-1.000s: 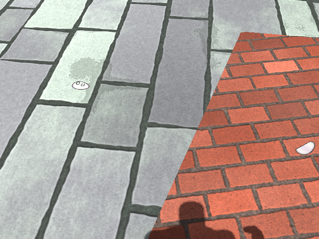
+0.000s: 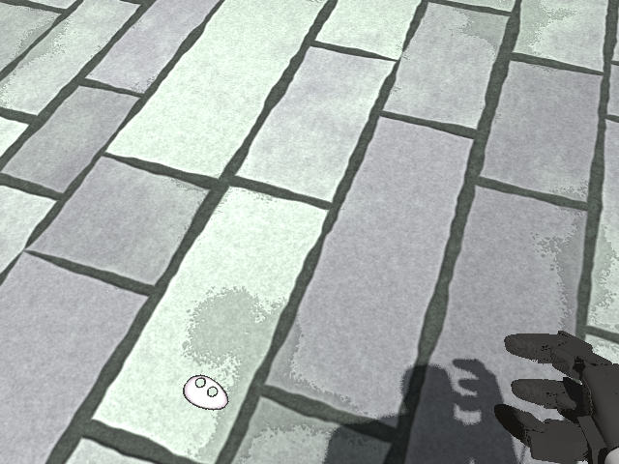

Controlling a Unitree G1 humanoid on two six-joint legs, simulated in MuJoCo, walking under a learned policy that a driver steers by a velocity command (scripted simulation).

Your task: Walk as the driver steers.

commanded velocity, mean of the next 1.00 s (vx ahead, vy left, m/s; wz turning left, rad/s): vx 0.62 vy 0.00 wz -0.71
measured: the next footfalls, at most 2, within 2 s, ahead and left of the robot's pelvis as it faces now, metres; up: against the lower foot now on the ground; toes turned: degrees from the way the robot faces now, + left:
left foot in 0.04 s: +0.26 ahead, +0.12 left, +0.00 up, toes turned -12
right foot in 0.52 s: +0.15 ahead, -0.12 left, +0.00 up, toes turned -35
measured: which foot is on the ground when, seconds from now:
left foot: up 0.00-0.02, down 0.04-0.50, up 0.52-0.88, down 0.90-1.00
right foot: down 0.00-0.04, up 0.06-0.50, down 0.52-0.92, up 0.94-1.00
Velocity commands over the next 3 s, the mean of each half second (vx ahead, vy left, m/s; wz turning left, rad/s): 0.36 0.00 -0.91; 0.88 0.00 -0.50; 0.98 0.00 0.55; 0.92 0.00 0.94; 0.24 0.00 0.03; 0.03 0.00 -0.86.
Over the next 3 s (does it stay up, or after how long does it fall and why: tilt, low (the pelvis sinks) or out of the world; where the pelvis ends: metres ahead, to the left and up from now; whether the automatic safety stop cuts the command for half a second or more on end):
stays up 1.52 -0.60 0.00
